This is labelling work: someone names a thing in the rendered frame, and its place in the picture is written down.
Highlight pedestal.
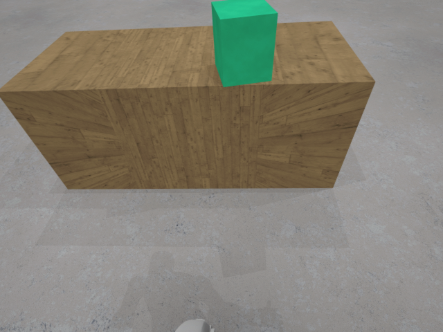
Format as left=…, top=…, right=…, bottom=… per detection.
left=0, top=21, right=375, bottom=190

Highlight carton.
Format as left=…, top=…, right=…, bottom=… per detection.
left=211, top=0, right=278, bottom=87

